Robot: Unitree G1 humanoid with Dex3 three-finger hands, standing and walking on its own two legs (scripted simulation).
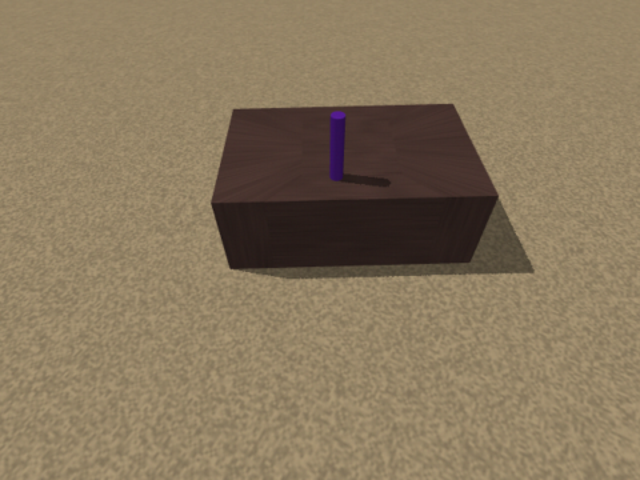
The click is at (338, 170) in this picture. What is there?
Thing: slim round
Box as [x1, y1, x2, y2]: [330, 111, 345, 180]
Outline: 335,111 332,112 330,115 330,178 333,180 338,180 342,177 345,115 343,112
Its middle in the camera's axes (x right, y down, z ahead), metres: +0.06 -0.30 +1.32
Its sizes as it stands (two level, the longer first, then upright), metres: 0.047 0.047 0.244
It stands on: a support 0.36 m high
